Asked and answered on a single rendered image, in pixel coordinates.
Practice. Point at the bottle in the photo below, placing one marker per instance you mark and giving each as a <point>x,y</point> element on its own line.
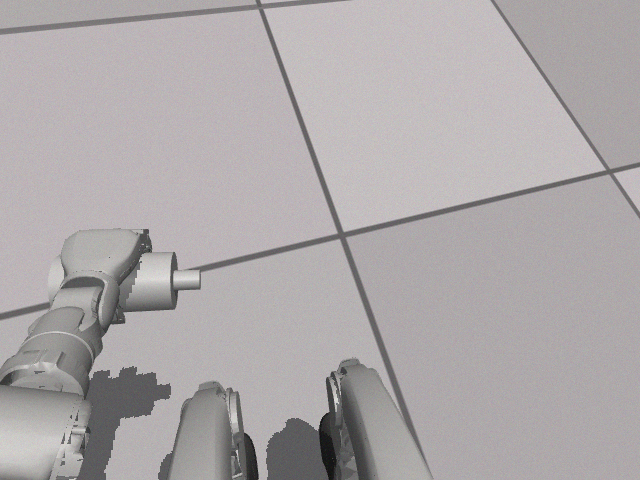
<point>152,285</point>

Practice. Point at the left robot arm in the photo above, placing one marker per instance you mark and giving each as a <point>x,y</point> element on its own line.
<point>43,411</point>

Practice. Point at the right robot foot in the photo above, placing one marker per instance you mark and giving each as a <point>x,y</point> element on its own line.
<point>327,449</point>

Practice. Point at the left robot hand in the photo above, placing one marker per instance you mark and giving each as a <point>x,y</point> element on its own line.
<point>114,252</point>

